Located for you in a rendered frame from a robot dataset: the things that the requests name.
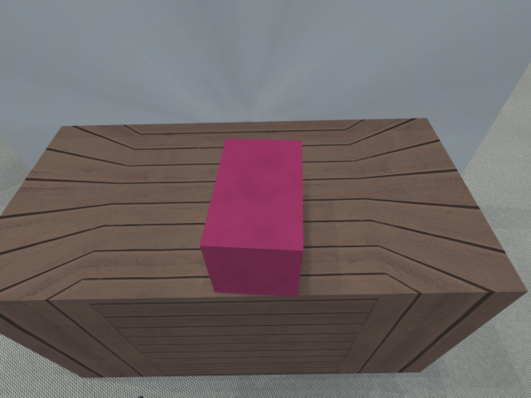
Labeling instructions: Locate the pedestal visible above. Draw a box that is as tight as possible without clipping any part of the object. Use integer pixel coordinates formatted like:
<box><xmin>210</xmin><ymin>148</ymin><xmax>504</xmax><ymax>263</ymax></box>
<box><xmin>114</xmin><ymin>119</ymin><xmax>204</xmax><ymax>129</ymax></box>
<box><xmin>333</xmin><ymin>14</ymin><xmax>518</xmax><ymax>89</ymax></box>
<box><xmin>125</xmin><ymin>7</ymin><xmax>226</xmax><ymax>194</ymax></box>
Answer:
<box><xmin>0</xmin><ymin>118</ymin><xmax>528</xmax><ymax>378</ymax></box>

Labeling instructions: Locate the carton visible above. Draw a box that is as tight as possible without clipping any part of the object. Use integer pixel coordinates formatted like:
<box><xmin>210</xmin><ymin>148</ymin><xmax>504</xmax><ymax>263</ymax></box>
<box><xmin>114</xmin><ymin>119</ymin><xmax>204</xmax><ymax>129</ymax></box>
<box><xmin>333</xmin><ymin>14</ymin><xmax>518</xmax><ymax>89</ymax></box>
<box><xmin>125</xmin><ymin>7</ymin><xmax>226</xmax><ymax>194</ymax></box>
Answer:
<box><xmin>200</xmin><ymin>138</ymin><xmax>304</xmax><ymax>297</ymax></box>

